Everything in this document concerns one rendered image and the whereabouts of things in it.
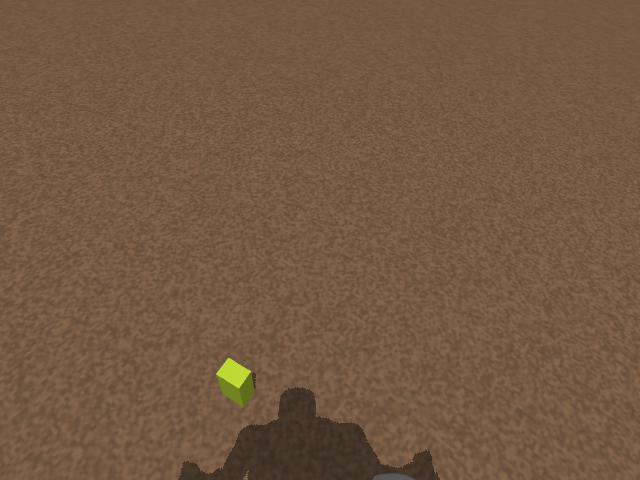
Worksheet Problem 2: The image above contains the carton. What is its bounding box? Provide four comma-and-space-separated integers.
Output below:
216, 358, 255, 407

